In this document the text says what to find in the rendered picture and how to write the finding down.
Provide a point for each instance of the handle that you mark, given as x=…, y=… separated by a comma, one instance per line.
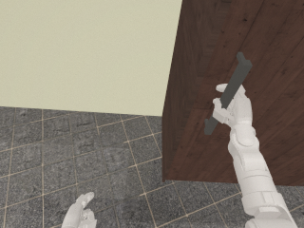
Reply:
x=230, y=90

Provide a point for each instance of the wardrobe door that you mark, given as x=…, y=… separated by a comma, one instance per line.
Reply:
x=269, y=33

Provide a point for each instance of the left robot hand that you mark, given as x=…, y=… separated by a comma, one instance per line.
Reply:
x=77, y=217

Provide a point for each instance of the right robot hand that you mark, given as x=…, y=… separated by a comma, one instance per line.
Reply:
x=240, y=107

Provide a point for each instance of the robot right upper arm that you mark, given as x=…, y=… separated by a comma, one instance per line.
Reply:
x=269, y=223

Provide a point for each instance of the robot right forearm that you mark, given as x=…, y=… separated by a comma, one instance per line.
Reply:
x=259, y=195

